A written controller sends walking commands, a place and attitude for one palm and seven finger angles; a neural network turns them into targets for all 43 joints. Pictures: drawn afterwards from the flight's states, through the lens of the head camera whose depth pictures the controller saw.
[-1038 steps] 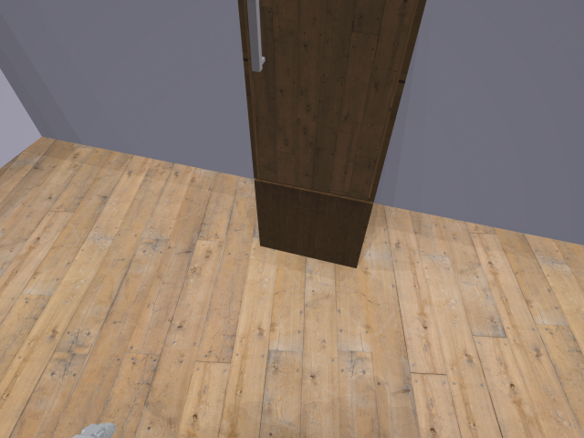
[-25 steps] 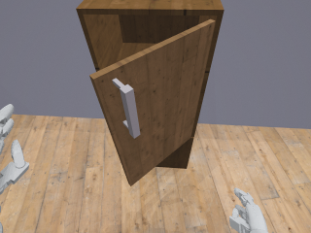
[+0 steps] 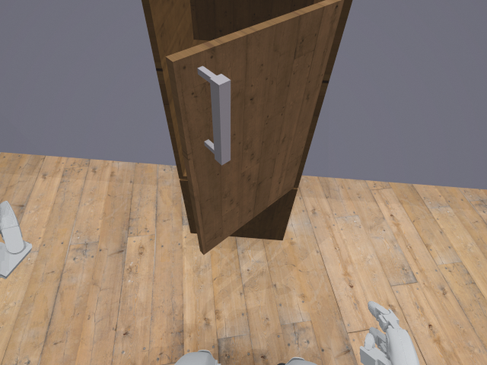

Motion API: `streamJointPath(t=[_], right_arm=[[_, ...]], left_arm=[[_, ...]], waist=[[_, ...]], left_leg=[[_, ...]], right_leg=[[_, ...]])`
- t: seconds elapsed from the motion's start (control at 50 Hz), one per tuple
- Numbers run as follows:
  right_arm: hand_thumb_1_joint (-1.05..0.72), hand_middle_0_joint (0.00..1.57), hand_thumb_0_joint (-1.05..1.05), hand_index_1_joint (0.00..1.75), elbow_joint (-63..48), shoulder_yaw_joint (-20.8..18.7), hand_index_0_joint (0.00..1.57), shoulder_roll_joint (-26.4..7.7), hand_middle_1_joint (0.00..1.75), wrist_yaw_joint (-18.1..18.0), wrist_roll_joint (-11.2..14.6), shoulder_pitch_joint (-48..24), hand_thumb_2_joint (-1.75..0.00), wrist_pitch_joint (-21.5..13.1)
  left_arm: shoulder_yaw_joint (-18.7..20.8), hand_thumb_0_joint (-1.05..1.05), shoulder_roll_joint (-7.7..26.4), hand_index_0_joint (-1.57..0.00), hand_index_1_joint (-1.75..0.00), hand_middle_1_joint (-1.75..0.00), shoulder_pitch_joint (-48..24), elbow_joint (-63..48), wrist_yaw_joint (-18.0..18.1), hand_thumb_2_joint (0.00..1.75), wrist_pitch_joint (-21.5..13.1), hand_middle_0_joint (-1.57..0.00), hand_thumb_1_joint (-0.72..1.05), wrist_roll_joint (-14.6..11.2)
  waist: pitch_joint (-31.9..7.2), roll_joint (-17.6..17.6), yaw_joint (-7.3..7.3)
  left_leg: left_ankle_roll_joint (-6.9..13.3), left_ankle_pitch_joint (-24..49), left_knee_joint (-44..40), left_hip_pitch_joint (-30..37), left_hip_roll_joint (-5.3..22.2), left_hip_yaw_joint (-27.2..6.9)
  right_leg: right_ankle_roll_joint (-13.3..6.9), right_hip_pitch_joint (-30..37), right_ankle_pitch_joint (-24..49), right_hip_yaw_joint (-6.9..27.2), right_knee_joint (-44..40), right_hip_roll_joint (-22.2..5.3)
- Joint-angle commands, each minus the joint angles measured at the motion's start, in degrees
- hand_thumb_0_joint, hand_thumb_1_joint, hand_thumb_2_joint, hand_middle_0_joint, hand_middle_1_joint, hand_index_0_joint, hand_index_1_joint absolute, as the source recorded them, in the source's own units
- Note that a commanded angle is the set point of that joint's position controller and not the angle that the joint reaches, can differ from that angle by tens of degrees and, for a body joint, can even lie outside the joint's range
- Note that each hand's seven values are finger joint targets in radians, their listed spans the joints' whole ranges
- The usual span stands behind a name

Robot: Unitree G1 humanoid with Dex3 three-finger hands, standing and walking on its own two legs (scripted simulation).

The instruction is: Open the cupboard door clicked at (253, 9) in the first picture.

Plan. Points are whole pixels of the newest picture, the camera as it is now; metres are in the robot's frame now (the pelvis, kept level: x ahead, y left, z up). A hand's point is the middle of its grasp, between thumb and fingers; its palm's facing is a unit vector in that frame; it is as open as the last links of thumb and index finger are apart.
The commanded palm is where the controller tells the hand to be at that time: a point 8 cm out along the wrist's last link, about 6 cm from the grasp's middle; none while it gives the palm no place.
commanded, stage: step back with the hand held close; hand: left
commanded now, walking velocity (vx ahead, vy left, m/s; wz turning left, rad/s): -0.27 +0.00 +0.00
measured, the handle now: (214, 118) +0.45 +0.09 +0.16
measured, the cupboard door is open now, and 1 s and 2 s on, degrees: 45 45 45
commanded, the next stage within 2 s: stop stepping back and stand still in 0.44 s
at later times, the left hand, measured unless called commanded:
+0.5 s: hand (2, 316) +0.13 +0.24 +0.18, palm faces +0.31 -0.81 -0.49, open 7.4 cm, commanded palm +0.07 +0.29 +0.20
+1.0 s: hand out of the picture -0.01 +0.25 +0.18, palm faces +0.49 -0.78 -0.39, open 7.4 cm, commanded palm -0.07 +0.29 +0.20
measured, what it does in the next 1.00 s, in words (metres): walks backwards: right foot, then left foot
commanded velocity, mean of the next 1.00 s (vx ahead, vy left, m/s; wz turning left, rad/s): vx -0.08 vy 0.02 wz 0.01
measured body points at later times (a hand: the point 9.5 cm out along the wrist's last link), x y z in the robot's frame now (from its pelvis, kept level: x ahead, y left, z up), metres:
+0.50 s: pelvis -0.08 +0.00 +0.01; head -0.05 +0.02 +0.46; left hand +0.11 +0.29 +0.20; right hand +0.10 -0.24 -0.06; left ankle -0.02 +0.08 -0.72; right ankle -0.14 -0.13 -0.72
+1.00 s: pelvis -0.20 -0.01 +0.02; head -0.22 -0.01 +0.47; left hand -0.04 +0.29 +0.20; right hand -0.07 -0.27 -0.07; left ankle -0.23 +0.12 -0.72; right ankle -0.19 -0.11 -0.72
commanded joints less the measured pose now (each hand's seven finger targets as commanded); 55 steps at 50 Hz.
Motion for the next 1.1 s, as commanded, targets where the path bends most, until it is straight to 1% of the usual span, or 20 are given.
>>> streamJointPath(t=[0.0,0.08,0.14,0.22,0.26,0.32,0.4,0.44,0.5,0.56,0.62,0.68,0.7,0.74,0.76,0.82,0.94,1.0,1.04,1.08], right_arm=[[-0.9,0.2,0.0,0.3,-7.72,-2.6,0.2,-6.87,0.3,-1.05,-0.53,-4.28,-0.9,-3.17],[-0.9,0.2,0.0,0.3,-8.81,-3.0,0.2,-7.45,0.3,-1.79,-1.29,-5.19,-0.9,-4.72],[-0.9,0.2,0.0,0.3,-7.28,-3.43,0.2,-5.82,0.3,-0.67,-1.25,-5.19,-0.9,-6.42],[-0.9,0.2,0.0,0.3,-5.17,-2.81,0.2,-5.89,0.3,0.76,-1.62,-5.71,-0.9,-7.28],[-0.9,0.2,0.0,0.3,-4.21,-2.49,0.2,-6.43,0.3,1.08,-1.44,-6.0,-0.9,-6.9],[-0.9,0.2,0.0,0.3,-3.16,-1.83,0.2,-4.9,0.3,0.74,-1.62,-6.05,-0.9,-5.32],[-0.9,0.2,0.0,0.3,-5.97,-1.09,0.2,-3.89,0.3,-0.78,0.02,-8.85,-0.9,-4.17],[-0.9,0.2,0.0,0.3,-6.24,-0.69,0.2,-5.08,0.3,-1.57,-0.1,-8.79,-0.9,-3.37],[-0.9,0.2,0.0,0.3,-6.84,-2.74,0.2,-6.83,0.3,-0.05,-0.99,-5.95,-0.9,-5.15],[-0.9,0.2,0.0,0.3,-5.31,-3.36,0.2,-6.77,0.3,1.31,-0.85,-3.01,-0.9,-7.06],[-0.9,0.2,0.0,0.3,-7.02,-2.83,0.2,-6.98,0.3,0.83,-0.69,-5.35,-0.9,-6.65],[-0.9,0.2,0.0,0.3,-6.76,-2.29,0.2,-6.86,0.3,-0.22,-1.15,-6.01,-0.9,-5.24],[-0.9,0.2,0.0,0.3,-6.72,-2.35,0.2,-6.27,0.3,-0.37,-1.12,-6.14,-0.9,-4.71],[-0.9,0.2,0.0,0.3,-5.66,-2.31,0.2,-5.81,0.3,-0.49,-1.44,-6.26,-0.9,-3.43],[-0.9,0.2,0.0,0.3,-4.07,-2.63,0.2,-6.62,0.3,-0.35,-2.02,-5.73,-0.9,-3.45],[-0.9,0.2,0.0,0.3,-2.85,-2.12,0.2,-6.23,0.3,-0.98,-1.05,-4.48,-0.9,-4.5],[-0.9,0.2,0.0,0.3,-2.35,-1.53,0.2,-5.99,0.3,-2.32,-1.55,-2.99,-0.9,-7.33],[-0.9,0.2,0.0,0.3,-4.9,-2.69,0.2,-8.46,0.3,-1.5,-0.81,-3.2,-0.9,-7.79],[-0.9,0.2,0.0,0.3,-3.36,-1.63,0.2,-6.25,0.3,-0.94,-0.94,-3.33,-0.9,-7.53],[-0.9,0.2,0.0,0.3,-2.99,-1.76,0.2,-6.88,0.3,-0.8,-0.81,-3.73,-0.9,-7.76]], left_arm=[[7.01,0.0,11.55,-0.2,-0.3,-0.3,-2.31,-11.98,2.33,0.9,-3.72,-0.2,0.9,-0.72],[9.49,0.0,12.07,-0.2,-0.3,-0.3,-3.85,-14.94,2.49,0.9,-4.59,-0.2,0.9,0.53],[8.51,0.0,11.66,-0.2,-0.3,-0.3,-1.38,-12.23,2.06,0.9,-4.45,-0.2,0.9,0.0],[4.76,0.0,9.34,-0.2,-0.3,-0.3,0.55,-12.78,1.37,0.9,-3.19,-0.2,0.9,-1.59],[4.28,0.0,10.03,-0.2,-0.3,-0.3,-0.28,-12.06,0.39,0.9,-3.16,-0.2,0.9,-2.28],[7.15,0.0,14.74,-0.2,-0.3,-0.3,-2.13,-9.78,0.05,0.9,-4.23,-0.2,0.9,-2.65],[7.97,0.0,14.62,-0.2,-0.3,-0.3,-0.82,-8.99,-0.92,0.9,-1.64,-0.2,0.9,-1.7],[8.03,0.0,14.94,-0.2,-0.3,-0.3,-0.39,-11.18,-1.24,0.9,-1.41,-0.2,0.9,-2.11],[8.51,0.0,15.44,-0.2,-0.3,-0.3,4.16,-13.25,-1.65,0.9,-2.64,-0.2,0.9,-3.32],[6.62,0.0,12.34,-0.2,-0.3,-0.3,6.01,-15.95,-0.99,0.9,-1.9,-0.2,0.9,-3.08],[8.29,0.0,13.52,-0.2,-0.3,-0.3,7.9,-16.12,0.31,0.9,0.61,-0.2,0.9,-3.4],[6.82,0.0,12.16,-0.2,-0.3,-0.3,6.22,-12.04,1.29,0.9,1.6,-0.2,0.9,-2.5],[6.69,0.0,12.71,-0.2,-0.3,-0.3,5.88,-10.74,1.18,0.9,1.75,-0.2,0.9,-2.1],[6.91,0.0,14.83,-0.2,-0.3,-0.3,1.86,-12.61,0.65,0.9,1.36,-0.2,0.9,-2.54],[8.04,0.0,16.58,-0.2,-0.3,-0.3,-4.14,-14.74,0.63,0.9,0.8,-0.2,0.9,-1.99],[3.18,0.0,11.55,-0.2,-0.3,-0.3,-8.16,-6.41,0.2,0.9,1.06,-0.2,0.9,-1.4],[3.83,0.0,11.12,-0.2,-0.3,-0.3,-5.91,-5.52,1.58,0.9,-0.95,-0.2,0.9,0.2],[5.81,0.0,12.47,-0.2,-0.3,-0.3,-4.89,-11.25,1.54,0.9,-2.5,-0.2,0.9,-0.44],[5.34,0.0,11.11,-0.2,-0.3,-0.3,-2.16,-9.21,1.02,0.9,-2.42,-0.2,0.9,-0.33],[5.58,0.0,11.17,-0.2,-0.3,-0.3,-3.42,-7.09,1.06,0.9,-2.25,-0.2,0.9,0.09]], waist=[[-6.72,-0.71,-1.2],[-7.43,17.53,-0.38],[-8.05,9.55,-0.37],[-8.97,14.86,-0.36],[-9.61,11.22,0.14],[-11.32,-5.2,-0.43],[-11.55,-10.59,0.13],[-11.06,1.84,0.0],[-21.22,16.09,1.26],[-19.18,10.61,0.05],[-13.5,11.68,-0.4],[-7.48,15.48,-0.67],[-6.82,11.16,-0.79],[-6.14,-8.68,-1.21],[-5.18,-8.53,-1.2],[-3.32,-7.18,-2.53],[-5.09,-2.29,-0.86],[-9.53,8.43,-0.35],[-5.59,14.31,-1.03],[-1.61,9.37,-0.93]], left_leg=[[0.03,-11.7,-6.2,5.77,3.25,-6.71],[6.21,-25.77,-34.0,-18.23,17.96,-24.46],[7.57,-10.81,-28.67,-6.3,17.12,-20.91],[3.69,-1.63,-29.64,4.86,13.34,-14.99],[0.81,5.84,-24.99,9.42,10.28,-11.09],[-3.75,3.94,-1.76,15.62,2.08,-0.9],[-2.73,2.31,-1.21,2.36,0.06,-1.74],[-2.22,26.02,-14.3,8.75,1.74,-2.75],[4.38,63.63,-20.59,25.66,16.85,-17.44],[5.73,40.94,-22.34,23.71,15.4,-13.67],[3.19,-5.19,-33.14,7.92,11.66,-11.83],[-1.16,-20.46,-36.09,-4.86,7.77,-7.76],[-2.72,-17.24,-28.02,-3.83,3.87,-3.58],[-3.88,-1.93,8.7,8.81,-2.11,-3.61],[-4.08,-1.02,19.73,4.18,-0.58,-4.13],[-3.34,-0.65,17.56,1.64,2.22,-2.65],[0.66,-4.12,-17.3,11.33,0.88,2.44],[3.27,14.28,-18.53,16.53,9.95,-9.13],[4.53,3.08,-23.6,9.44,12.67,-11.82],[4.33,0.56,-22.12,3.35,12.8,-9.61]], right_leg=[[-3.75,-5.04,-20.54,9.62,-11.33,-7.25],[0.77,18.44,-12.57,2.23,21.43,5.28],[-0.29,9.47,-18.73,5.06,24.2,4.46],[-1.62,10.9,-20.43,1.28,3.73,4.94],[-2.74,12.93,-11.36,1.17,-13.99,4.19],[-7.94,2.08,12.41,12.85,-20.06,-12.3],[-5.88,17.57,46.92,8.25,-7.37,-10.84],[-2.07,15.69,37.97,4.53,-2.31,-4.75],[-0.14,5.86,-21.77,5.12,13.77,5.35],[0.27,4.58,-20.16,5.25,17.47,4.68],[-0.38,13.06,-19.1,0.9,11.46,5.27],[-2.07,24.84,-21.04,-4.74,-2.79,7.5],[-3.26,23.57,-20.79,-2.72,-11.75,5.07],[-10.98,-3.49,-30.02,23.42,-29.59,-16.25],[-12.74,-7.07,-31.4,24.79,-29.37,-20.03],[-7.28,-4.84,-31.09,15.13,-25.58,-13.42],[-6.21,8.27,-20.4,12.21,-16.34,-8.74],[-2.0,9.65,-1.05,3.6,0.27,0.25],[-0.44,8.09,-9.97,-1.4,3.33,1.68],[-0.62,11.64,-8.81,-1.45,0.18,1.57]])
